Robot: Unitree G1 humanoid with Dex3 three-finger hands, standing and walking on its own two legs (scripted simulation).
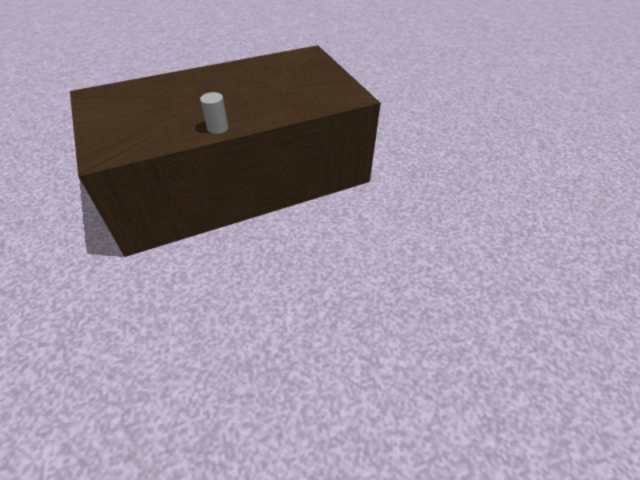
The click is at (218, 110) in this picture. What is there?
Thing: squat round
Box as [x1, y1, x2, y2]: [200, 92, 227, 133]
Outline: 210,92 202,95 200,97 208,131 218,133 224,131 227,128 222,96 219,93
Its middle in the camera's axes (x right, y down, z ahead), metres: -0.38 -0.47 +1.44
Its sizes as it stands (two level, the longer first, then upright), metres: 0.079 0.079 0.122
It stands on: a support 0.42 m high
